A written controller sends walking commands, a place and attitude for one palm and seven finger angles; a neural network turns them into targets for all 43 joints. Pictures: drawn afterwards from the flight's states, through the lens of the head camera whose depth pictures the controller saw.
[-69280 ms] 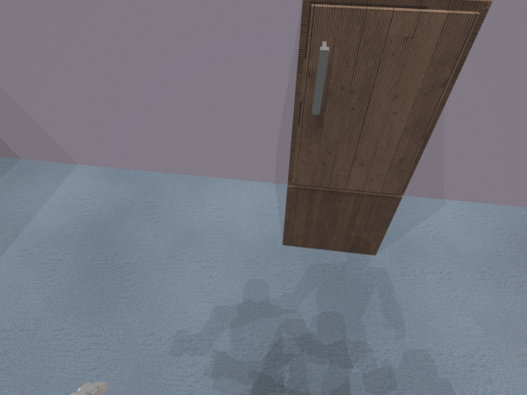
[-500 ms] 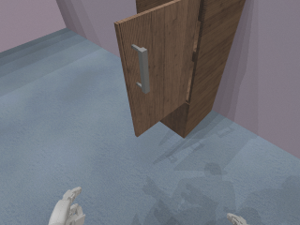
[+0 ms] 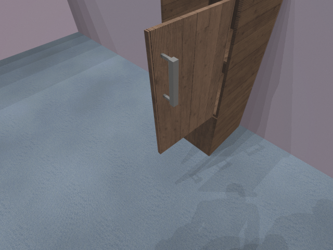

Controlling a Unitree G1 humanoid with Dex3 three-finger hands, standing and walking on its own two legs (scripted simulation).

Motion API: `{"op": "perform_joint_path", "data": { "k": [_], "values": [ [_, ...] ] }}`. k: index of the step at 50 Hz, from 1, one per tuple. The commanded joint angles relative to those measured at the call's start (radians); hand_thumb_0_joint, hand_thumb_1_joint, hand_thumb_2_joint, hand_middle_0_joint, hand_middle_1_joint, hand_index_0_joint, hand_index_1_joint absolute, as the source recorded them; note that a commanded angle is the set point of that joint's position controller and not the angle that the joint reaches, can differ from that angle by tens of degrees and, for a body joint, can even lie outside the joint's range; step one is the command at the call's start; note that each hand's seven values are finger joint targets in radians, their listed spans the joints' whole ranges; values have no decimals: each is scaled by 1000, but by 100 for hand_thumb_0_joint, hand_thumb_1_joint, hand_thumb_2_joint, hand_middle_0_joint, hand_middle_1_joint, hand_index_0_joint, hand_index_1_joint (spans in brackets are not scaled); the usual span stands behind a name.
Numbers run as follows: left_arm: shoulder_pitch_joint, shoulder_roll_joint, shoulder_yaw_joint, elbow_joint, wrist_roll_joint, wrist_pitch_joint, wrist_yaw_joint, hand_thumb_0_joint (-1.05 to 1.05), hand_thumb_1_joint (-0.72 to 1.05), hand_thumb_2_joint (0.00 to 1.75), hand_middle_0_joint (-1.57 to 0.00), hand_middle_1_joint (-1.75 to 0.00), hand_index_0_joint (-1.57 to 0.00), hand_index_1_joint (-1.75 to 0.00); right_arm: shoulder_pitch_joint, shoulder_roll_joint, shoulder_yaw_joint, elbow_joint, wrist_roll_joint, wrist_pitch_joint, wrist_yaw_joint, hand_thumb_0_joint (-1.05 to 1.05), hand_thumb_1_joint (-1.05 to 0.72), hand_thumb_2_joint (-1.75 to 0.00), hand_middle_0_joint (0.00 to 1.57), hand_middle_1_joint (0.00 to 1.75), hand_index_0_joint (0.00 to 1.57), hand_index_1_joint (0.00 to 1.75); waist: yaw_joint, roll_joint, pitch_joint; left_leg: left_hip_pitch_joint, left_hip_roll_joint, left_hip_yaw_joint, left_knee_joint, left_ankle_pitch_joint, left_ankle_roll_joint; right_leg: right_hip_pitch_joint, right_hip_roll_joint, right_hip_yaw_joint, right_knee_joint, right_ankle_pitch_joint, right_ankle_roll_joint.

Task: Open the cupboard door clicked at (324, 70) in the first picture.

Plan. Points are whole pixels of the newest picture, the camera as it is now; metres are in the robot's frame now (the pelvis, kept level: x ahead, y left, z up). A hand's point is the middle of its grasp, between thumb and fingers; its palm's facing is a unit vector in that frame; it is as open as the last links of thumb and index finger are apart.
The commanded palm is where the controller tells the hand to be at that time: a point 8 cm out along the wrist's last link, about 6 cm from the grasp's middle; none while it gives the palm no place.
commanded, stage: let the arm hang, fingers relaxed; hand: left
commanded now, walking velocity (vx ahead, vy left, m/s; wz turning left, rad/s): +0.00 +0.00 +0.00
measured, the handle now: (169, 81) +0.61 +0.03 +0.08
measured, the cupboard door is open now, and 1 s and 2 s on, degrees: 86 86 86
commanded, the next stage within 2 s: look to check the result in 0.40 s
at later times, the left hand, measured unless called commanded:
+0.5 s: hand out of the picture +0.00 +0.16 -0.17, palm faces +0.04 -0.98 -0.18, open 7.4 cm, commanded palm none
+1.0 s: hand out of the picture +0.02 +0.16 -0.17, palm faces +0.04 -0.98 -0.20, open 7.4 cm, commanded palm none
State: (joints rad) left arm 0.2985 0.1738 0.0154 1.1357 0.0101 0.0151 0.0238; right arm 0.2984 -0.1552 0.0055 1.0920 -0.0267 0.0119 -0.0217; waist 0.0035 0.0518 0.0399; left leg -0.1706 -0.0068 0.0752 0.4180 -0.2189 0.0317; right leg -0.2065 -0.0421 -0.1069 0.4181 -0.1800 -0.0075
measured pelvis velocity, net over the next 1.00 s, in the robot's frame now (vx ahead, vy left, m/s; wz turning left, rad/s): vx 0.01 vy -0.01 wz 0.00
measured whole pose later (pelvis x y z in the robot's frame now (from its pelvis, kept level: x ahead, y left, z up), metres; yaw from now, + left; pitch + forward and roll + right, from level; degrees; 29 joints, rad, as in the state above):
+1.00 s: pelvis +0.01 -0.01 +0.00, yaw +0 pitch -2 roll +0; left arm 0.25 0.14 0.02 1.15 0.01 -0.01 0.03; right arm 0.27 -0.15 0.00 1.15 -0.02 0.00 -0.03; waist -0.01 0.02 0.05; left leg -0.14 0.01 0.07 0.40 -0.23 0.02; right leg -0.18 -0.03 -0.11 0.41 -0.20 -0.02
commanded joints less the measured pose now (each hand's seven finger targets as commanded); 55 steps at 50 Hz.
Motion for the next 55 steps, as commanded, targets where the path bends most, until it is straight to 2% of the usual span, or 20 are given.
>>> {"op": "perform_joint_path", "data": {
  "k": [1,5,8,14,22,31,37,38,48,55],
  "values": [
    [28,80,13,-22,1,-24,9,0,90,90,-20,-30,-20,-30,64,-83,-17,-2,6,-16,-11,0,-90,-90,20,30,20,30,-3,-64,47,-77,120,-116,-130,-8,8,13,-76,96,-80,-43,-31],
    [36,68,13,-9,1,-22,11,0,90,90,-20,-30,-20,-30,64,-71,-15,16,5,-18,-13,0,-90,-90,20,30,20,30,-3,-41,55,-79,119,-117,-140,-13,8,8,-75,99,-67,-28,-27],
    [36,61,15,-6,2,-22,12,0,90,90,-20,-30,-20,-30,72,-59,-15,26,5,-17,-13,0,-90,-90,20,30,20,30,-3,-53,78,-93,115,-113,-142,-33,6,0,-75,103,-72,-42,-27],
    [44,50,18,-2,1,-26,14,0,90,90,-20,-30,-20,-30,83,-47,-16,31,5,-20,-16,0,-90,-90,20,30,20,30,-5,-20,49,-76,110,-102,-123,12,4,18,-78,103,-68,-9,-27],
    [45,50,20,-3,1,-29,15,0,90,90,-20,-30,-20,-30,92,-40,-19,36,6,-16,-15,0,-90,-90,20,30,20,30,-10,-64,62,-67,105,-97,-112,8,3,1,-83,107,-86,-36,-31],
    [44,55,23,-7,1,-30,16,0,90,90,-20,-30,-20,-30,88,-51,-21,35,6,-13,-14,0,-90,-90,20,30,20,30,-11,-58,64,-57,102,-94,-104,-8,2,-13,-79,111,-97,-67,-33],
    [39,63,23,-8,1,-36,15,0,90,90,-20,-30,-20,-30,75,-56,-24,37,7,-18,-15,0,-90,-90,20,30,20,30,-12,-63,33,-33,107,-91,-97,54,1,13,-88,107,-92,-7,-34],
    [39,59,22,-8,0,-35,14,0,90,90,-20,-30,-20,-30,66,-57,-23,39,7,-18,-16,0,-90,-90,20,30,20,30,-10,-49,41,-32,106,-93,-98,52,1,6,-86,112,-94,-9,-34],
    [11,84,24,-11,0,-37,12,0,90,90,-20,-30,-20,-30,43,-82,-24,39,6,-19,-14,0,-90,-90,20,30,20,30,-11,-53,58,-35,109,-96,-114,45,-2,15,-87,112,-111,-18,-35],
    [-12,106,27,-16,1,-40,9,0,90,90,-20,-30,-20,-30,22,-105,-27,36,6,-22,-14,0,-90,-90,20,30,20,30,-10,-48,35,-22,113,-101,-121,65,-2,39,-88,115,-115,9,-36]
  ]
}}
